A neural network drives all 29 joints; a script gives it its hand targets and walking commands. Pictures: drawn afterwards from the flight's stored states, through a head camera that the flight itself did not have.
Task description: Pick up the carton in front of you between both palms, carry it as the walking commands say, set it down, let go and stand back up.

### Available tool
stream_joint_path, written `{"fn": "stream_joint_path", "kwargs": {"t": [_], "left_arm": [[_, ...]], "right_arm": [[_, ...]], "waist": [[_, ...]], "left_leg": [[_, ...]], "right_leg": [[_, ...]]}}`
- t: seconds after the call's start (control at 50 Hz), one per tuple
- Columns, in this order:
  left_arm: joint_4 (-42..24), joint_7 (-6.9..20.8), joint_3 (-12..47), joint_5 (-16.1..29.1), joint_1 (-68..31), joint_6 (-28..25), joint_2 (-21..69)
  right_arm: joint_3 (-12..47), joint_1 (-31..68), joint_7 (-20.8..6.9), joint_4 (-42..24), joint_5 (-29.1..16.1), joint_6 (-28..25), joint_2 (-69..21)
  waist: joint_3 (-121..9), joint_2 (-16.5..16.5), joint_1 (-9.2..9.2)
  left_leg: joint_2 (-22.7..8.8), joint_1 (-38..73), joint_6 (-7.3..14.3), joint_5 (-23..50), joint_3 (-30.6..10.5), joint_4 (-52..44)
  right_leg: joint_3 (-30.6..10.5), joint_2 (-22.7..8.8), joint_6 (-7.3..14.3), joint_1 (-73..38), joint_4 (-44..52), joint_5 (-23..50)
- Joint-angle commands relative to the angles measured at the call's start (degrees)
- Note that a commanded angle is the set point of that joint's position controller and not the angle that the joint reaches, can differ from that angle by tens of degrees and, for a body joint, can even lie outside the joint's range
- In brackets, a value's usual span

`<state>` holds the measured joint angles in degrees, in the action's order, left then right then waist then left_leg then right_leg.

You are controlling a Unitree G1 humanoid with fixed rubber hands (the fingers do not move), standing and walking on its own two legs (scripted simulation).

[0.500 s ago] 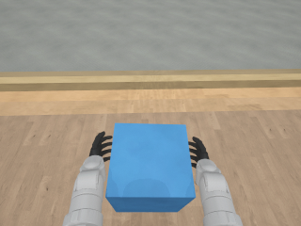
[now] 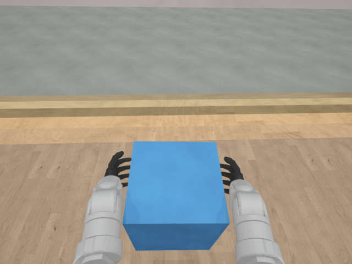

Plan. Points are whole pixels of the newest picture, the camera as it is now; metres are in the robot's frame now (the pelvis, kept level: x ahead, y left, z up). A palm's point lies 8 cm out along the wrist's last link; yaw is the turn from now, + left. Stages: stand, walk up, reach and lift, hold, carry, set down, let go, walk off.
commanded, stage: reach and lift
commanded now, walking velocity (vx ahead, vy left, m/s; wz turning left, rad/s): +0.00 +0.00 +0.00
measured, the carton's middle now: (174, 199) +0.31 +0.00 -0.05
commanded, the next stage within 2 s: hold in 0.60 s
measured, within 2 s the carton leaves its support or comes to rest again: neither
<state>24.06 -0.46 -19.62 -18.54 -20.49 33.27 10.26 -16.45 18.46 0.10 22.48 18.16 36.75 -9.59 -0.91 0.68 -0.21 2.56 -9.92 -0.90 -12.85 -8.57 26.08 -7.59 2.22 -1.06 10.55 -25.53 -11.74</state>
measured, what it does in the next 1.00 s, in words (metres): stands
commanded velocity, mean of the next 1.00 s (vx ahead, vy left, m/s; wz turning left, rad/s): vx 0.00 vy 0.00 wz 0.00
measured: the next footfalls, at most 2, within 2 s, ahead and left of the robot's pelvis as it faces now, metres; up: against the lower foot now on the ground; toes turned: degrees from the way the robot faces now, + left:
none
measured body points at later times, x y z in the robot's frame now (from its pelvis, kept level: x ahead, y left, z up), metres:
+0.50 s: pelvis +0.02 +0.00 +0.01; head -0.02 +0.00 +0.45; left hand +0.32 +0.15 +0.04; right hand +0.31 -0.15 +0.03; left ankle +0.02 +0.13 -0.74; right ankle +0.03 -0.13 -0.74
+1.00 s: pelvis +0.01 +0.00 +0.01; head -0.05 +0.00 +0.45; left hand +0.31 +0.15 +0.05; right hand +0.31 -0.15 +0.05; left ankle +0.02 +0.13 -0.74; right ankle +0.03 -0.13 -0.74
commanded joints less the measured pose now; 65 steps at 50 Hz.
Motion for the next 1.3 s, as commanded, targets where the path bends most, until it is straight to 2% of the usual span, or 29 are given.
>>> {"fn": "stream_joint_path", "kwargs": {"t": [0.0, 0.3, 0.56, 0.66, 0.7, 0.78, 0.82, 1.06, 1.28], "left_arm": [[5.06, 16.04, 30.86, 13.24, -25.29, 0.97, 55.44], [-1.22, 15.78, 33.64, 14.84, -19.92, 3.03, 54.11], [-4.35, 15.43, 34.82, 15.81, -19.0, 4.86, 53.79], [-9.29, 15.02, 38.34, 18.17, -18.61, 6.47, 54.5], [-9.53, 14.79, 37.9, 18.02, -17.54, 7.77, 53.64], [-6.84, 15.02, 34.85, 16.27, -17.97, 9.2, 51.83], [-6.54, 15.42, 34.58, 16.35, -19.78, 9.17, 52.16], [-4.16, 16.36, 33.82, 16.34, -25.13, 8.31, 53.71], [-4.62, 16.28, 33.73, 16.18, -24.22, 8.37, 53.37]], "right_arm": [[31.09, 33.12, -14.41, -1.91, -14.55, -3.02, -53.49], [33.27, 27.03, -13.9, -6.98, -16.38, -0.74, -52.96], [33.95, 26.08, -13.94, -9.74, -16.95, 1.03, -51.96], [37.88, 26.17, -13.94, -14.57, -19.39, 2.55, -52.59], [37.38, 25.07, -13.73, -14.66, -19.18, 3.83, -51.72], [33.94, 24.86, -13.84, -11.64, -17.24, 5.29, -50.1], [33.59, 26.43, -14.12, -11.18, -17.21, 5.31, -50.58], [33.05, 31.36, -14.73, -8.79, -17.18, 4.62, -52.75], [32.72, 30.07, -14.64, -8.91, -17.1, 4.74, -52.53]], "waist": [[-13.84, -0.7, 0.11], [-14.27, -0.57, 0.09], [-12.79, -0.26, 0.03], [-15.78, -0.29, 0.36], [-14.23, -0.25, 0.4], [-7.95, -0.13, 0.25], [-7.73, -0.15, 0.22], [-10.28, -0.5, 0.2], [-11.12, -0.42, 0.25]], "left_leg": [[2.62, 0.91, 0.17, 4.43, 4.96, -5.45], [3.13, 4.72, -0.15, 12.59, 4.54, -6.75], [3.0, 6.02, -0.41, 13.25, 4.14, -7.6], [2.9, 8.56, -0.58, 17.41, 3.76, -8.08], [2.87, 8.59, -0.6, 16.48, 3.79, -8.65], [2.71, 5.93, -0.33, 8.81, 4.36, -9.73], [2.64, 5.48, -0.2, 7.27, 4.49, -9.64], [2.55, 4.96, 0.02, 4.79, 4.83, -8.93], [2.62, 6.12, -0.09, 8.07, 4.81, -9.03]], "right_leg": [[4.41, 2.87, 0.35, -6.99, 4.37, 3.89], [3.89, 3.18, -0.16, -10.44, 5.78, 12.63], [3.85, 3.38, -0.1, -11.09, 6.5, 12.32], [3.6, 3.53, -0.21, -13.35, 6.94, 15.89], [3.49, 3.45, -0.27, -13.39, 7.53, 15.06], [3.9, 3.21, 0.06, -11.03, 8.62, 7.61], [4.03, 3.11, 0.22, -10.68, 8.62, 6.14], [4.2, 2.74, 0.17, -10.94, 7.89, 4.06], [4.13, 2.94, 0.02, -11.94, 8.09, 7.35]]}}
